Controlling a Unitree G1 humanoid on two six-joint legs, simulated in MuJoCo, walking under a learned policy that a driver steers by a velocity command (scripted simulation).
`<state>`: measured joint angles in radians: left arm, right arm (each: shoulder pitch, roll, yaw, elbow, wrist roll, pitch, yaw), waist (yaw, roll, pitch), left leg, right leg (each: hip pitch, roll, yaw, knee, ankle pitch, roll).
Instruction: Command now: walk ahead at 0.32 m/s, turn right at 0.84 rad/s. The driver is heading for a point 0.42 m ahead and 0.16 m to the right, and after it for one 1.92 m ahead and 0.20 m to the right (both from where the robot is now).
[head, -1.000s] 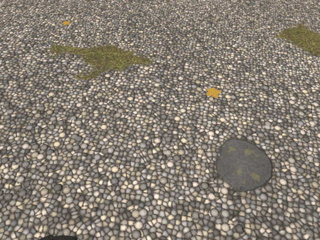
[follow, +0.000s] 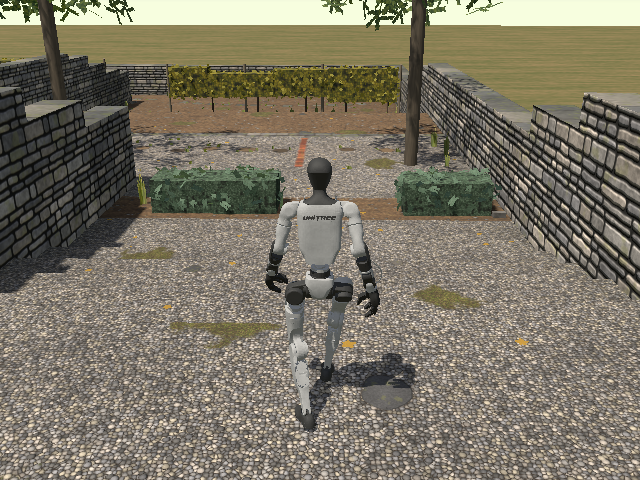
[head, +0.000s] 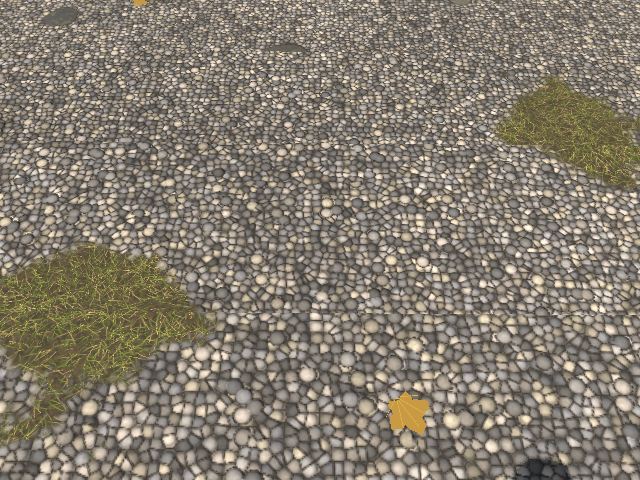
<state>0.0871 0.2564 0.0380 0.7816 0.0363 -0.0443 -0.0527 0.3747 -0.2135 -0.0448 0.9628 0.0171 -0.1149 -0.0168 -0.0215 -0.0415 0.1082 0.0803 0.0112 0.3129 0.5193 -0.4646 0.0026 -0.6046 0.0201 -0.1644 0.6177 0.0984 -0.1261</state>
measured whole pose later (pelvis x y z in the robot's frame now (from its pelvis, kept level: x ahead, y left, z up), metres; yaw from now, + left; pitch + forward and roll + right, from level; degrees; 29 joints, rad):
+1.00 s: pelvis +0.24 +0.08 +0.02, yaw -56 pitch +0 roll -1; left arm 0.20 0.35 0.08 0.69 0.00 0.09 -0.05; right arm 0.20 -0.28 -0.02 0.66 -0.03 0.02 -0.02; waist 0.00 -0.04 0.09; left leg -0.21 0.04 0.14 0.44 -0.23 0.04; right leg -0.45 0.01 0.05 1.03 -0.42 0.07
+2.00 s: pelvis +0.49 -0.18 +0.02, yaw -45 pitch +3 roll -1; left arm 0.05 0.29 -0.01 0.67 0.05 -0.04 -0.04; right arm 0.55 -0.26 -0.05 0.81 0.01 -0.05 0.02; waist -0.09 -0.03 -0.01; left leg 0.00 -0.13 -0.17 0.28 -0.32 0.13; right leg -0.74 -0.08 0.05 0.81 -0.06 0.04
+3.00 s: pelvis +1.28 -0.61 -0.21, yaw +11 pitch -2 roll +1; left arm 0.11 0.26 0.02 0.72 0.04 -0.09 0.01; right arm 0.43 -0.30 -0.08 0.95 -0.02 -0.05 0.00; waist -0.02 0.04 0.03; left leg -0.13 -0.18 -0.17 0.96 -0.55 0.14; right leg -0.53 -0.06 0.09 0.79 -0.25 0.08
